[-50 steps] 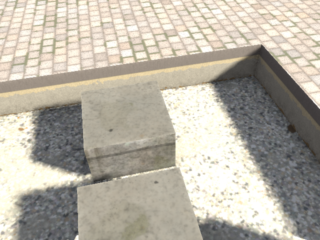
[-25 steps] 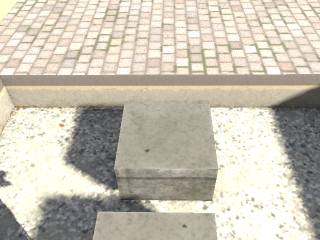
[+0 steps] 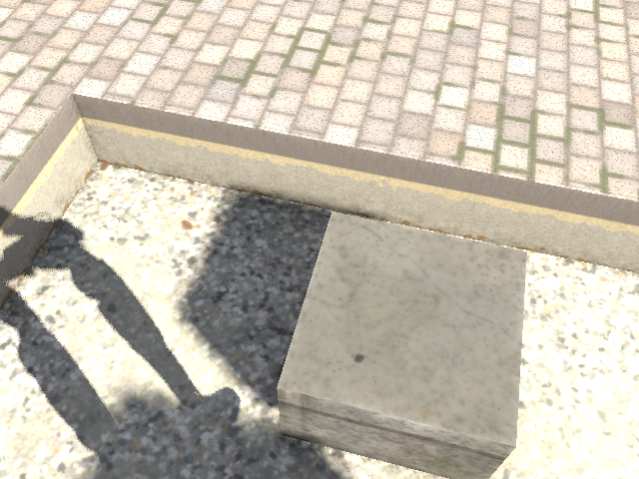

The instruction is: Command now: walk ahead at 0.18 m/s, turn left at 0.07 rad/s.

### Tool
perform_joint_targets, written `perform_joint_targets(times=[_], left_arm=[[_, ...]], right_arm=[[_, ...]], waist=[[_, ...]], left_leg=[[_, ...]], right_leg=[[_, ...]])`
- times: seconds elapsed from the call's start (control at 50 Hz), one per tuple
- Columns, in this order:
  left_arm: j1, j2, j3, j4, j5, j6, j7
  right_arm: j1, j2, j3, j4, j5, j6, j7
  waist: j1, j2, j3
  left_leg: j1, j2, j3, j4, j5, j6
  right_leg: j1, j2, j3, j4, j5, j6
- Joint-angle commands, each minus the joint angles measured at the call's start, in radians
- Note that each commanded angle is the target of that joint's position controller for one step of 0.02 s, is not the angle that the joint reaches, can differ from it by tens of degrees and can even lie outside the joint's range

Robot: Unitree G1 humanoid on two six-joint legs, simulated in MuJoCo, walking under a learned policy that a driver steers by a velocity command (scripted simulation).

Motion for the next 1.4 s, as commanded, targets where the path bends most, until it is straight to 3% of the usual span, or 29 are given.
perform_joint_targets(times=[0.02,0.06,0.1,0.12,0.14,0.16,0.2,0.22,0.26,0.34,0.42,0.46,0.5,0.52,0.54,0.56,0.6,0.64,0.72,0.78,0.92,1.0,1.02,1.06,1.1,1.16,1.22,1.32,1.4], left_arm=[[0.151,0.111,0.032,0.022,-0.037,0.008,-0.008],[0.203,0.163,0.051,0.022,-0.054,0.019,-0.005],[0.363,0.22,0.078,0.048,-0.051,0.025,-0.001],[0.477,0.195,0.076,0.071,-0.047,0.03,-0.004],[0.31,0.165,0.045,0.023,-0.017,0.041,0.0],[0.131,0.152,0.026,-0.075,0.025,0.034,0.011],[0.003,0.088,0.014,-0.142,-0.028,0.029,0.011],[-0.013,0.112,0.021,-0.15,-0.055,0.035,0.008],[-0.006,0.185,0.044,-0.14,-0.069,0.053,0.014],[0.089,0.169,0.07,-0.098,-0.075,0.107,0.036],[0.099,0.176,0.094,-0.091,-0.062,0.156,0.043],[0.055,0.168,0.097,-0.102,-0.06,0.165,0.045],[0.021,0.146,0.093,-0.107,-0.056,0.158,0.044],[0.01,0.1,0.08,-0.115,-0.056,0.153,0.04],[-0.024,0.121,0.088,-0.154,-0.064,0.137,0.038],[0.012,0.2,0.111,-0.117,-0.05,0.117,0.038],[0.071,0.211,0.125,-0.061,-0.051,0.132,0.031],[0.068,0.17,0.11,-0.072,-0.044,0.153,0.036],[0.016,0.145,0.096,-0.122,-0.065,0.176,0.045],[-0.04,0.104,0.076,-0.151,-0.057,0.183,0.044],[-0.061,0.1,0.07,-0.149,-0.04,0.18,0.033],[0.0,0.074,0.061,-0.112,-0.032,0.178,0.022],[0.011,0.099,0.063,-0.105,-0.022,0.178,0.026],[-0.025,0.126,0.055,-0.117,0.007,0.183,0.028],[-0.132,-0.008,0.009,-0.125,0.009,0.172,0.024],[-0.089,0.112,0.042,-0.097,0.004,0.16,0.029],[-0.066,0.139,0.053,-0.077,0.013,0.154,0.043],[-0.097,0.109,0.056,-0.081,0.012,0.143,0.064],[-0.184,0.103,0.061,-0.067,-0.02,0.124,0.073]], right_arm=[[0.015,-0.119,-0.03,-0.049,-0.015,0.012,-0.021],[-0.051,-0.129,-0.03,-0.073,-0.008,0.045,-0.04],[-0.228,-0.163,-0.036,-0.145,-0.009,0.076,-0.073],[-0.299,-0.169,-0.035,-0.184,-0.012,0.088,-0.069],[-0.225,-0.102,-0.021,-0.216,-0.05,0.104,-0.044],[-0.1,-0.094,-0.014,-0.228,-0.028,0.098,-0.021],[-0.044,-0.136,-0.019,-0.174,-0.004,0.097,0.001],[-0.063,-0.128,-0.022,-0.173,-0.007,0.104,0.0],[-0.097,-0.093,-0.012,-0.212,0.0,0.111,-0.009],[-0.168,-0.024,0.016,-0.244,0.019,0.111,-0.027],[-0.196,-0.041,0.014,-0.237,0.032,0.085,-0.018],[-0.144,-0.062,0.006,-0.208,0.028,0.054,-0.003],[-0.092,-0.097,-0.006,-0.186,-0.003,0.031,0.003],[-0.051,-0.127,-0.011,-0.182,-0.031,0.03,0.003],[-0.001,-0.203,-0.029,-0.164,-0.058,0.033,0.004],[-0.027,-0.165,-0.029,-0.185,-0.051,0.026,-0.001],[-0.163,-0.076,0.007,-0.234,-0.021,0.022,-0.024],[-0.18,-0.081,0.021,-0.235,0.014,0.014,-0.027],[-0.092,-0.096,0.027,-0.2,0.012,0.027,-0.02],[-0.049,-0.138,0.011,-0.161,0.026,0.041,-0.003],[-0.059,-0.198,-0.019,-0.125,0.03,0.048,0.023],[-0.064,-0.22,-0.029,-0.092,0.068,0.06,0.004],[-0.043,-0.206,-0.02,-0.076,0.069,0.051,0.001],[-0.073,-0.07,0.029,-0.104,0.018,0.018,0.003],[-0.08,-0.086,0.034,-0.061,0.013,0.005,0.015],[-0.138,-0.176,0.023,-0.049,0.015,0.01,0.009],[-0.092,-0.19,0.013,-0.038,0.032,0.015,0.016],[-0.055,-0.184,-0.022,-0.049,0.041,0.056,0.009],[-0.046,-0.132,-0.017,-0.097,0.037,0.085,0.011]], waist=[[0.018,0.097,-0.272],[0.068,0.082,-0.251],[0.196,0.011,-0.222],[0.278,-0.127,-0.28],[0.1,-0.321,-0.181],[-0.012,-0.309,-0.207],[-0.049,0.034,-0.069],[-0.042,0.106,-0.065],[-0.031,0.087,-0.062],[0.038,-0.055,-0.141],[0.092,-0.171,-0.172],[0.061,-0.205,-0.197],[0.033,-0.158,-0.23],[0.023,0.021,-0.244],[0.025,0.281,-0.173],[0.018,0.208,-0.16],[0.087,0.067,-0.109],[0.081,0.046,-0.099],[0.025,0.118,-0.109],[-0.014,0.167,-0.106],[-0.026,0.193,-0.143],[0.023,0.203,-0.189],[0.028,0.16,-0.209],[0.008,-0.154,-0.288],[-0.007,-0.062,-0.255],[0.044,-0.041,-0.149],[0.035,-0.059,-0.153],[0.038,-0.094,-0.135],[-0.005,-0.091,-0.117]], left_leg=[[0.101,0.268,-0.037,0.034,1.01,-0.126],[0.174,0.312,-0.045,0.094,1.115,-0.159],[0.183,0.269,-0.011,0.374,1.034,-0.218],[0.029,0.162,0.036,0.73,0.343,-0.26],[-0.198,0.02,0.013,1.015,-0.501,-0.299],[-0.255,0.021,-0.118,1.181,-0.581,-0.297],[-0.38,0.077,-0.055,1.267,-0.436,-0.241],[-0.373,0.102,-0.021,1.222,-0.371,-0.228],[-0.326,0.131,0.001,1.032,-0.286,-0.229],[-0.257,0.15,0.06,0.55,-0.32,-0.233],[-0.178,0.145,0.069,0.252,-0.208,-0.185],[-0.109,0.164,0.055,0.096,-0.1,-0.14],[0.092,0.246,-0.004,0.009,0.014,-0.076],[0.219,0.407,-0.16,-0.041,0.147,-0.004],[0.185,0.61,-0.381,-0.112,0.249,0.162],[0.157,0.665,-0.404,-0.113,0.193,0.205],[0.036,0.532,-0.188,-0.079,0.211,0.093],[0.017,0.498,-0.105,-0.069,0.293,0.068],[0.144,0.465,-0.014,-0.056,0.294,0.078],[0.193,0.491,0.009,-0.046,0.265,0.076],[0.184,0.559,0.038,0.009,0.437,0.108],[0.164,0.535,0.066,0.08,0.477,0.075],[0.087,0.498,0.086,0.101,0.373,0.025],[-0.183,0.334,0.188,0.197,-0.178,-0.139],[-0.086,0.346,0.146,0.107,-0.158,-0.167],[-0.129,0.327,0.128,0.095,-0.01,-0.138],[-0.193,0.295,0.148,0.198,-0.071,-0.147],[-0.291,0.288,0.125,0.646,-0.407,-0.196],[-0.219,0.321,0.122,0.607,-0.35,-0.219]], right_leg=[[0.347,0.079,-0.107,-0.108,0.048,-0.023],[0.377,0.085,-0.074,-0.157,-0.048,-0.042],[0.452,0.066,-0.036,-0.386,0.041,-0.088],[0.661,-0.062,0.155,-0.519,0.245,-0.191],[0.663,-0.188,0.453,-0.495,0.541,-0.275],[0.5,-0.287,0.773,-0.593,0.404,-0.449],[0.379,-0.213,0.682,-0.63,-0.081,-0.378],[0.357,-0.143,0.618,-0.668,-0.288,-0.311],[0.349,-0.045,0.54,-0.7,-0.422,-0.238],[0.531,0.021,0.438,-0.655,-0.401,-0.168],[0.575,-0.009,0.508,-0.645,-0.429,-0.165],[0.589,-0.006,0.523,-0.619,-0.372,-0.164],[0.454,0.037,0.485,-0.519,-0.342,-0.131],[0.302,0.113,0.367,-0.287,-0.432,-0.092],[0.077,0.227,0.121,-0.078,-0.572,-0.025],[0.046,0.162,0.075,0.189,-0.609,0.046],[0.113,0.108,0.07,0.423,-0.516,0.085],[0.115,0.084,0.05,0.516,-0.448,0.095],[0.109,0.06,0.006,0.348,-0.363,0.131],[0.164,0.032,-0.034,0.137,-0.39,0.12],[0.331,0.024,-0.096,-0.172,-0.44,0.031],[0.504,0.052,-0.134,-0.536,-0.186,-0.059],[0.628,0.029,-0.084,-0.594,-0.054,-0.091],[0.841,-0.201,0.179,-0.515,0.362,-0.233],[0.752,-0.159,0.081,-0.552,0.186,-0.206],[0.733,-0.081,0.024,-0.556,0.14,-0.122],[0.761,-0.15,0.043,-0.549,0.232,-0.172],[0.676,-0.292,0.072,-0.6,0.246,-0.288],[0.585,-0.251,-0.054,-0.582,0.188,-0.244]])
